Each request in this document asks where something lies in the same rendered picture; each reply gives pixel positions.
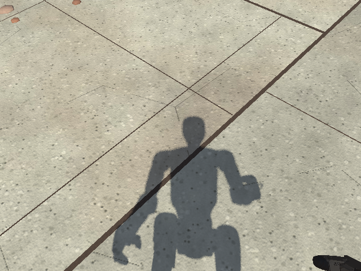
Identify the robot right hand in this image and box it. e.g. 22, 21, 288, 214
312, 255, 361, 271

